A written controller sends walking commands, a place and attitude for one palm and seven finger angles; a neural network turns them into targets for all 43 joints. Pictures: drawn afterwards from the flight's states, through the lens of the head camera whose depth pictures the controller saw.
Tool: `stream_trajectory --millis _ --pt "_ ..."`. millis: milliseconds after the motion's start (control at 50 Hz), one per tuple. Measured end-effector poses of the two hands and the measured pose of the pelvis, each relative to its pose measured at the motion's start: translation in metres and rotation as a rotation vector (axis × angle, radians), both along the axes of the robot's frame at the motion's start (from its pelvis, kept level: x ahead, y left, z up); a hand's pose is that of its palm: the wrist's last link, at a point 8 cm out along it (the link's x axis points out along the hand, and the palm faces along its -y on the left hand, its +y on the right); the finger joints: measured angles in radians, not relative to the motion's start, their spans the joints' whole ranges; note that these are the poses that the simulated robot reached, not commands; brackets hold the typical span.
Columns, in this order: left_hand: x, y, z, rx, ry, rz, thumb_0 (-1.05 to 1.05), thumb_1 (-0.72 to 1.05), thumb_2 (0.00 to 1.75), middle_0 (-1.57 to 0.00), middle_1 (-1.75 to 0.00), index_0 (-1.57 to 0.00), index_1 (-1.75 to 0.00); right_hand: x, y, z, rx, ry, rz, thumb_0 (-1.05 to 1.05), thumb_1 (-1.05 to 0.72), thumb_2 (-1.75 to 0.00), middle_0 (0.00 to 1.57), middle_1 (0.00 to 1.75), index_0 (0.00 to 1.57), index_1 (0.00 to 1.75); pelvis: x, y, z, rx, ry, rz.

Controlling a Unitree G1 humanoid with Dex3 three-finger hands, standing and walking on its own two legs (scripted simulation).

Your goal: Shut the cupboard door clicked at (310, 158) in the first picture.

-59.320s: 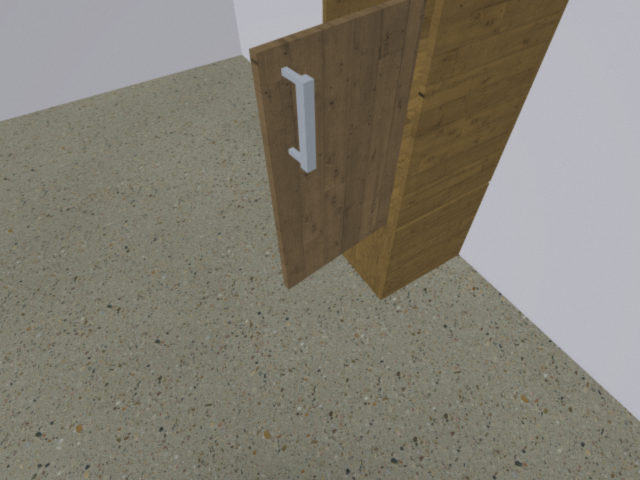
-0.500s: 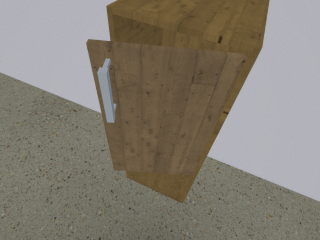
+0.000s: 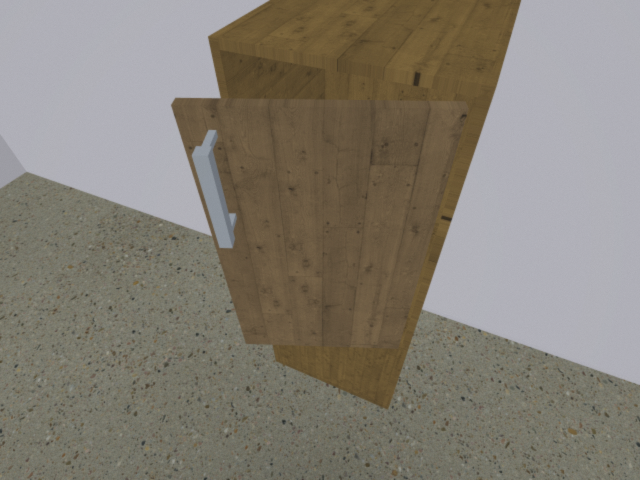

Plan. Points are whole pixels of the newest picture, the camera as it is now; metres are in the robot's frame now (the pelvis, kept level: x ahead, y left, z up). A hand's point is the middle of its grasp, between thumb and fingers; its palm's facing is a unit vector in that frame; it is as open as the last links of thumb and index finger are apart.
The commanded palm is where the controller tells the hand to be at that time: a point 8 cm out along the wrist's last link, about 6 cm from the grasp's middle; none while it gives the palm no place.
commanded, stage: come to a stop and stand still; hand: left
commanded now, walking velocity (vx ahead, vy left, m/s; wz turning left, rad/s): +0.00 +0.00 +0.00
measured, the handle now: (219, 192) +0.44 +0.17 +0.14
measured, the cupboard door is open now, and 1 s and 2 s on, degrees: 22 22 22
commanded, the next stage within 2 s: look again from close up in 1.08 s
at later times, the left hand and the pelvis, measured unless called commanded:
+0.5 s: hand out of the picture +0.02 +0.15 -0.17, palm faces -0.01 -0.98 -0.21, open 7.3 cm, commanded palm none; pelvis +0.01 -0.02 +0.01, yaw -1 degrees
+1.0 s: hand out of the picture +0.02 +0.12 -0.17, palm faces +0.01 -0.98 -0.17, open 7.4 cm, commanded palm none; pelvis +0.04 -0.03 +0.01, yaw -1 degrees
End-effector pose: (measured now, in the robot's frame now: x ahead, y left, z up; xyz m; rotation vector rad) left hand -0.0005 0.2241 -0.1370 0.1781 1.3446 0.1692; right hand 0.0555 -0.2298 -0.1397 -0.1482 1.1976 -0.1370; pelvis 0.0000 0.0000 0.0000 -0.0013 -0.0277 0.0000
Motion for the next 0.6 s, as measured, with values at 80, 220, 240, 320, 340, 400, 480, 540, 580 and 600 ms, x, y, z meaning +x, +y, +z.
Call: stream_trajectory --millis 80,220,240,320,340,400,480,540,580,600 --pt "0.005 0.003 0.006 0.017 -0.026 -0.015 0.0 0.91 0.9 -0.2 -0.3 -0.2 -0.3 -0.017 -0.002 -0.003 0.011 0.028 0.003 0.0 -0.93 -0.9 0.2 0.3 0.2 0.3 -0.003 -0.002 0.001 0.009 0.006 -0.003" --pt "0.012 0.0 0.01 0.022 -0.026 -0.032 0.0 0.91 0.9 -0.2 -0.3 -0.2 -0.3 -0.053 -0.001 -0.007 0.036 0.127 -0.007 0.01 -0.92 -0.9 0.2 0.3 0.2 0.3 -0.003 -0.008 0.004 0.017 0.013 -0.007" --pt "0.012 -0.002 0.01 0.02 -0.023 -0.033 0.0 0.91 0.9 -0.2 -0.3 -0.2 -0.3 -0.058 -0.001 -0.007 0.04 0.142 -0.01 0.01 -0.92 -0.9 0.2 0.3 0.2 0.3 -0.002 -0.009 0.004 0.017 0.014 -0.007" --pt "0.014 -0.01 0.008 0.005 -0.007 -0.036 0.0 0.91 0.9 -0.2 -0.3 -0.2 -0.3 -0.074 0.002 -0.007 0.053 0.199 -0.025 0.01 -0.91 -0.9 0.2 0.3 0.2 0.3 0.001 -0.013 0.005 0.017 0.014 -0.01" --pt "0.015 -0.013 0.007 0.001 -0.003 -0.036 0.0 0.91 0.9 -0.2 -0.3 -0.2 -0.3 -0.077 0.003 -0.007 0.056 0.21 -0.029 0.01 -0.91 -0.9 0.2 0.3 0.2 0.3 0.002 -0.014 0.005 0.017 0.015 -0.01" --pt "0.014 -0.017 0.005 -0.005 0.015 -0.032 0.0 0.92 0.9 -0.2 -0.3 -0.2 -0.3 -0.083 0.005 -0.007 0.063 0.24 -0.037 0.01 -0.91 -0.9 0.2 0.3 0.2 0.3 0.005 -0.017 0.006 0.017 0.015 -0.011" --pt "0.013 -0.024 0.003 -0.015 0.036 -0.023 0.01 0.92 0.9 -0.2 -0.3 -0.2 -0.3 -0.084 0.007 -0.006 0.068 0.263 -0.044 0.01 -0.91 -0.9 0.2 0.3 0.2 0.3 0.009 -0.021 0.006 0.015 0.015 -0.01" --pt "0.011 -0.029 0.002 -0.023 0.051 -0.016 0.01 0.92 0.9 -0.2 -0.3 -0.2 -0.3 -0.08 0.007 -0.006 0.069 0.268 -0.045 0.01 -0.91 -0.9 0.2 0.3 0.2 0.3 0.013 -0.023 0.007 0.015 0.015 -0.01" --pt "0.01 -0.032 0.001 -0.029 0.061 -0.011 0.01 0.92 0.9 -0.2 -0.3 -0.2 -0.3 -0.075 0.007 -0.006 0.069 0.264 -0.044 0.01 -0.91 -0.9 0.2 0.3 0.2 0.3 0.015 -0.024 0.007 0.015 0.015 -0.01" --pt "0.01 -0.034 0.001 -0.032 0.065 -0.009 0.01 0.92 0.9 -0.2 -0.3 -0.2 -0.3 -0.072 0.006 -0.006 0.069 0.261 -0.043 0.01 -0.91 -0.9 0.2 0.3 0.2 0.3 0.016 -0.025 0.007 0.015 0.016 -0.01"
